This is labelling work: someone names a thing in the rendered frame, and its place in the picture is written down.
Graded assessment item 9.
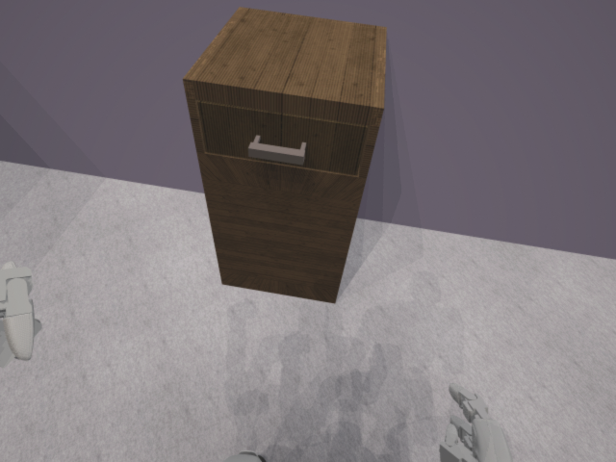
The right robot hand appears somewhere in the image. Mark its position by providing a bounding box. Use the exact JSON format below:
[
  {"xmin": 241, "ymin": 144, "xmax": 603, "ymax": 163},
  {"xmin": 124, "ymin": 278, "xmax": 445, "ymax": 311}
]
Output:
[{"xmin": 440, "ymin": 383, "xmax": 513, "ymax": 462}]

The cabinet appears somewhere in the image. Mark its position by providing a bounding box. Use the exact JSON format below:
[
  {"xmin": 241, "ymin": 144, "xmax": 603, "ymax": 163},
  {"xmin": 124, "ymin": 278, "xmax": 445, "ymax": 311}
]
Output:
[{"xmin": 183, "ymin": 7, "xmax": 387, "ymax": 303}]

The left robot hand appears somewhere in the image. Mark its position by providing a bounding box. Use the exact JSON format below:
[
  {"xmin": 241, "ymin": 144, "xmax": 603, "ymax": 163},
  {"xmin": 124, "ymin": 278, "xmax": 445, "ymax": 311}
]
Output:
[{"xmin": 0, "ymin": 261, "xmax": 42, "ymax": 369}]

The handle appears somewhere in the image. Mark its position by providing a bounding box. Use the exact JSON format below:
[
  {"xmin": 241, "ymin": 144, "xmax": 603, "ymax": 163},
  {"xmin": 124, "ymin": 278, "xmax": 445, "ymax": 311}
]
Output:
[{"xmin": 248, "ymin": 135, "xmax": 306, "ymax": 165}]

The drawer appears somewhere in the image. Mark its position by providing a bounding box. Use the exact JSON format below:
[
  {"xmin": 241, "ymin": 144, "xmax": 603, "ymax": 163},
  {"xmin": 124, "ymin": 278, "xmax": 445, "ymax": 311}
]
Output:
[{"xmin": 197, "ymin": 100, "xmax": 368, "ymax": 175}]

